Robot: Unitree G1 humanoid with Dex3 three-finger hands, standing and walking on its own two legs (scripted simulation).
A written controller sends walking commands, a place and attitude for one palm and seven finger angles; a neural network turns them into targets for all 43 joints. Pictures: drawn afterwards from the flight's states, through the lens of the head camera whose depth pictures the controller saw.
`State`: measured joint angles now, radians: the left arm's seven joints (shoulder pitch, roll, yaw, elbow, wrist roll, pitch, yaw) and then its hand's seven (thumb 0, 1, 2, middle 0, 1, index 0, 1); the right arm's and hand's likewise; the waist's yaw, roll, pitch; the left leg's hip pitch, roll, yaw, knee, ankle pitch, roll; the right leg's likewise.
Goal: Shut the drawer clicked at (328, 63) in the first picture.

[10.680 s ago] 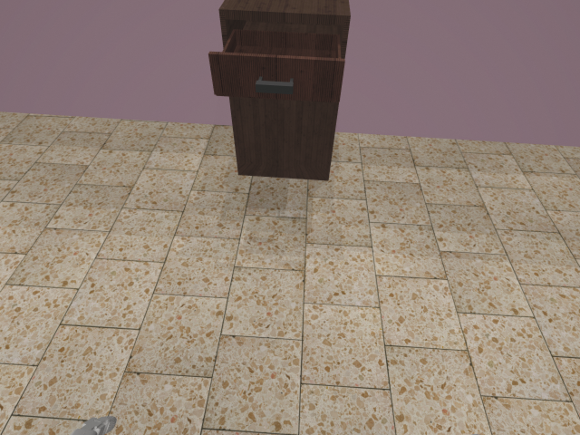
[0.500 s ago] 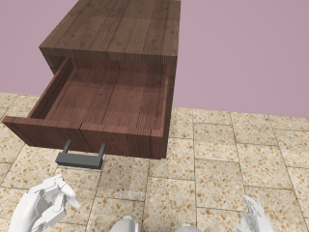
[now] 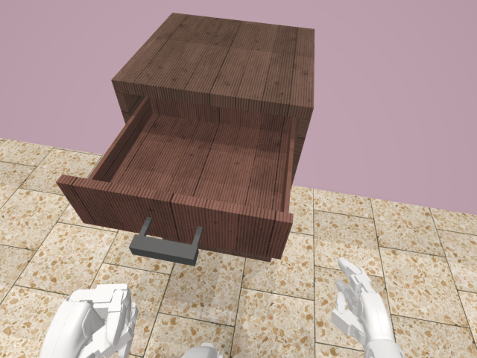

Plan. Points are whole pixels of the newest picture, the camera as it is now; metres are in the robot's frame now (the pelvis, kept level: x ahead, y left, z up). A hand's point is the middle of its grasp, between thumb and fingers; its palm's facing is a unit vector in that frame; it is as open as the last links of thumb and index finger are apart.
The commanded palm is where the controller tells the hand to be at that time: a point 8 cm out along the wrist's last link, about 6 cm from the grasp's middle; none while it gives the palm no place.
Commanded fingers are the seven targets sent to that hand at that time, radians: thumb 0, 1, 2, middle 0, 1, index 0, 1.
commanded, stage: raise the hand and make a fist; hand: left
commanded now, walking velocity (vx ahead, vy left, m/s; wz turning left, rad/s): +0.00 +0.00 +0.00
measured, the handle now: (169, 238) +0.33 +0.17 -0.01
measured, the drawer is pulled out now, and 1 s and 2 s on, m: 0.29 0.29 0.29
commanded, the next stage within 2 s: bring the fist close to the handle in 0.46 s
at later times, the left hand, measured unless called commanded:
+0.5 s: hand (143, 333) +0.15 +0.14 +0.08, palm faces -0.04 -1.00 -0.07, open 3.3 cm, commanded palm +0.10 +0.20 +0.09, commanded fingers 0.00 0.90 0.90 -1.40 -1.60 -1.40 -1.60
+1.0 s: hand (154, 315) +0.18 +0.14 +0.05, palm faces -0.05 -1.00 -0.07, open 3.3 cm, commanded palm +0.14 +0.20 +0.04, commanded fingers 0.00 0.90 0.90 -1.40 -1.60 -1.40 -1.60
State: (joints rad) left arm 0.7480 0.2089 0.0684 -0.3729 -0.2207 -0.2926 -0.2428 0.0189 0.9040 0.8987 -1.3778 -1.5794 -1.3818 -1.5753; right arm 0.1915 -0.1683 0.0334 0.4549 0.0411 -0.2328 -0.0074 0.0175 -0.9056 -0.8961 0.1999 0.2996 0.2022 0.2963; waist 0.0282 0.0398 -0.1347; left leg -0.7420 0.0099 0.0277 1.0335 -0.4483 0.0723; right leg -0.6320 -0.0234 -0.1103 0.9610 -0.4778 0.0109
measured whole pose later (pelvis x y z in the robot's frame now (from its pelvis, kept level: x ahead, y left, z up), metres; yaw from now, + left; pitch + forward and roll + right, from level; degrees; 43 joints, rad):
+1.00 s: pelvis +0.01 -0.04 -0.01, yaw +0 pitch +12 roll -3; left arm 0.62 0.23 0.17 -0.15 -0.28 -0.40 -0.33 0.02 0.90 0.90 -1.40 -1.60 -1.40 -1.60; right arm 0.21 -0.21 -0.02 0.53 0.04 -0.23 -0.04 0.02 -0.91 -0.90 0.20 0.30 0.20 0.30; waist -0.01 0.04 -0.14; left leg -0.84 0.04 -0.01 1.10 -0.48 0.01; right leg -0.74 0.01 -0.14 1.05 -0.53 -0.05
